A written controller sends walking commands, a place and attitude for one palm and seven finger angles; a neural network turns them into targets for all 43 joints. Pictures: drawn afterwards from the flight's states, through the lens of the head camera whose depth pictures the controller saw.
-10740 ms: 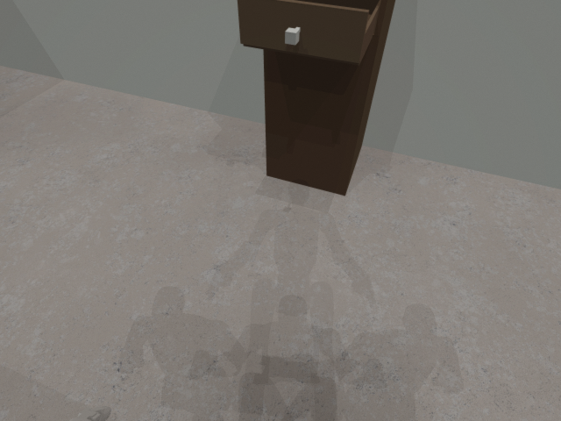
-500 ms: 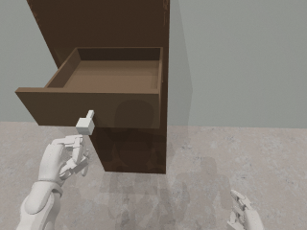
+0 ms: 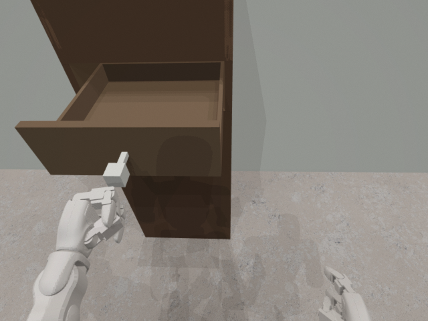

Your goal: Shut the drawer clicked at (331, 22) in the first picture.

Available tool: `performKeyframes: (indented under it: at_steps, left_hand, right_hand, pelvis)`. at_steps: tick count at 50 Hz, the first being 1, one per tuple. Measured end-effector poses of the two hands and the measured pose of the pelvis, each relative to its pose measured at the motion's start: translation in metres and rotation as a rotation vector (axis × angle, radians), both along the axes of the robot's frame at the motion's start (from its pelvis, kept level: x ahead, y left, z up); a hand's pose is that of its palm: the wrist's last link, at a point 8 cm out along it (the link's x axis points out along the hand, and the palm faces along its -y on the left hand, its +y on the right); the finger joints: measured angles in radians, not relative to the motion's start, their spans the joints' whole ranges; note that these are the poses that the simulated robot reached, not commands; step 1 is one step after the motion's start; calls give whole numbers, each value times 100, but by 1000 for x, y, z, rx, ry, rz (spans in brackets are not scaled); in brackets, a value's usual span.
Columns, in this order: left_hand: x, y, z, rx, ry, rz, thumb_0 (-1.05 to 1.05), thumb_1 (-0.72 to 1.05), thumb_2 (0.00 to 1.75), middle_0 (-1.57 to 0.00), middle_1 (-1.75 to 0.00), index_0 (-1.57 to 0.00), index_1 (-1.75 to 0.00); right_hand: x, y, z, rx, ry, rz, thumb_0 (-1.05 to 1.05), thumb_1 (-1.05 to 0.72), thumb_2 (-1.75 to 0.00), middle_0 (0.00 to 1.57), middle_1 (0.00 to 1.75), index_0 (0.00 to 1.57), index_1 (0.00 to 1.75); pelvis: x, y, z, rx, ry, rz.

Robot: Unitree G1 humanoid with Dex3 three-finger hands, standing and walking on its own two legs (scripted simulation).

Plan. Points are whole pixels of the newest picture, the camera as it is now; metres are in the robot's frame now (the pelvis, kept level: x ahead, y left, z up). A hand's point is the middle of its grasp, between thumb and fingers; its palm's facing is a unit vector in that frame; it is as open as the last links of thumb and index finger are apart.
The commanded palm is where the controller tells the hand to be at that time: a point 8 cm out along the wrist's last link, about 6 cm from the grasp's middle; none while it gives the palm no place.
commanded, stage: push the drawer shut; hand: left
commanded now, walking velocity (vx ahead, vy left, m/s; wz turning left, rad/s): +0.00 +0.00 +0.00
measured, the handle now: (119, 167) +0.37 +0.21 +0.11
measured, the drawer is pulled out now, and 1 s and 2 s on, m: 0.25 0.18 0.06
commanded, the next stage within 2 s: none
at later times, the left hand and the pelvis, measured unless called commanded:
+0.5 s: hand (121, 200) +0.30 +0.18 +0.11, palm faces +0.03 -1.00 -0.04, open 3.1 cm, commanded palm +0.29 +0.23 +0.11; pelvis -0.01 +0.00 +0.00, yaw +1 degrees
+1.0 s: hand (136, 172) +0.36 +0.17 +0.11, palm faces +0.03 -1.00 -0.04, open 3.2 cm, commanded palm +0.35 +0.22 +0.11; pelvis -0.02 +0.01 +0.00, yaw +1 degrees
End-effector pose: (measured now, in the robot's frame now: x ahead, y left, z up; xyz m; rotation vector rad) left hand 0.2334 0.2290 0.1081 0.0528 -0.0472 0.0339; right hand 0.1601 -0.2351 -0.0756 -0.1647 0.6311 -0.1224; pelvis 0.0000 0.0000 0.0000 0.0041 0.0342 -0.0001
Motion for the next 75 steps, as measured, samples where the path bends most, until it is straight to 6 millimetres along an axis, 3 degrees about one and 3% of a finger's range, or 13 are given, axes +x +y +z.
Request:
performKeyframes:
  at_steps: [9, 17, 33, 56, 75]
  left_hand:
    - [2, -6, 2, -5, -13, -19, 1, 89, 90, -140, -160, -140, -160]
    - [28, 4, 0, -8, 3, 3, 1, 89, 90, -140, -160, -140, -160]
    - [56, 7, -2, -10, 10, 0, -3, 85, 95, -140, -160, -140, -160]
    - [118, -3, 1, -17, 23, -9, 2, 95, 99, -140, -160, -140, -160]
    - [170, 1, 0, -30, 51, -5, -2, 90, 99, -140, -160, -140, -160]
  right_hand:
    - [3, 6, 2, 6, -13, 14, 2, -90, -90, 20, 30, 20, 30]
    - [-5, 5, -3, -3, 29, 7, 2, -90, -90, 20, 30, 20, 30]
    - [-32, -1, -18, -31, 137, -10, 2, -90, -90, 20, 30, 20, 30]
    - [-79, -3, -31, -26, 274, -65, 2, -90, -90, 20, 30, 20, 30]
    - [-118, -11, -42, -46, 413, -117, 1, -90, -90, 20, 30, 20, 30]
  pelvis:
    - [-4, 1, 0, -2, -4, 4]
    - [-8, 0, 0, -5, -3, 6]
    - [-16, 5, -1, -13, 6, 23]
    - [-21, 11, -3, -19, 39, 7]
    - [-22, 11, -9, -29, 101, 6]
